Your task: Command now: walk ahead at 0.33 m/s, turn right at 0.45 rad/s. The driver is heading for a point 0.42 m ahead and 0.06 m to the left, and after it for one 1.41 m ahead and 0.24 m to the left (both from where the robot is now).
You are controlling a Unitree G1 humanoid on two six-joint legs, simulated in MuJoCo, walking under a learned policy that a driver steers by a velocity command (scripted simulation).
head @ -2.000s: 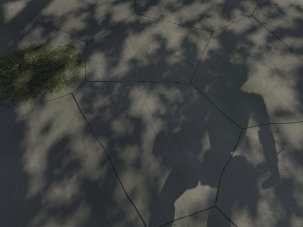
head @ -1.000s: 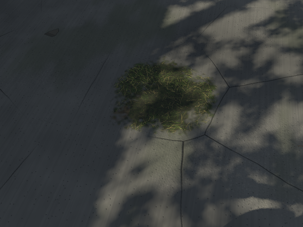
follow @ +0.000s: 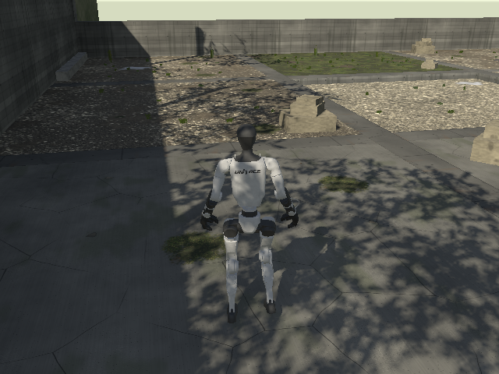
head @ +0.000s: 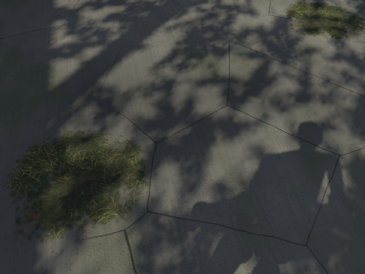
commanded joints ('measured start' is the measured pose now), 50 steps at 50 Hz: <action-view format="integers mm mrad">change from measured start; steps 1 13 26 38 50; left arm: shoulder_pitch -83 -64 -238 -238 -247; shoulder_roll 68 100 84 97 64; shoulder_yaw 22 31 25 46 31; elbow -93 -85 -24 10 21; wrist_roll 9 39 39 23 14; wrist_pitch -24 -39 -5 34 9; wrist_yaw -8 -16 27 41 22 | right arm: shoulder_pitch -13 53 16 -47 -55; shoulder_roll -116 -156 -90 -235 -225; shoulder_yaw -21 -13 -4 -47 -45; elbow -51 42 -35 -130 -180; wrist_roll -13 32 9 -12 7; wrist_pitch -10 29 149 85 121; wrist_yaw -9 -1 -36 -9 -36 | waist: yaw -21 51 -12 -1 -22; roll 156 118 -95 180 197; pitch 106 -69 -42 -6 -45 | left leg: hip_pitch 136 57 -189 60 89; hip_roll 253 158 107 287 197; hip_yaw -244 -54 -7 -386 -405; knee -257 79 491 -133 -67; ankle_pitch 105 552 -130 213 288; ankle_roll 142 61 -85 233 221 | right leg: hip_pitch -297 387 221 -189 -13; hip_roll -76 -52 -330 -63 -8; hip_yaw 30 -75 -57 -29 -8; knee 62 -654 -796 99 -268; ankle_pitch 129 604 375 -92 41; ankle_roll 35 -46 -221 55 116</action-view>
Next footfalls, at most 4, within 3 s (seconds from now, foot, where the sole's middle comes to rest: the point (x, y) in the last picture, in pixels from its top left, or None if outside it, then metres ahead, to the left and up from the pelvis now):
0.26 right None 0.23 -0.15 -0.78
0.66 left None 0.18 0.09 -0.78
1.18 right None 0.26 -0.11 -0.78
1.54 left None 0.21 0.16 -0.78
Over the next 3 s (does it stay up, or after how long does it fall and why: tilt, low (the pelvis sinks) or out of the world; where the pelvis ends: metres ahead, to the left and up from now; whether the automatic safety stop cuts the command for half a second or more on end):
stays up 0.28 0.04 0.00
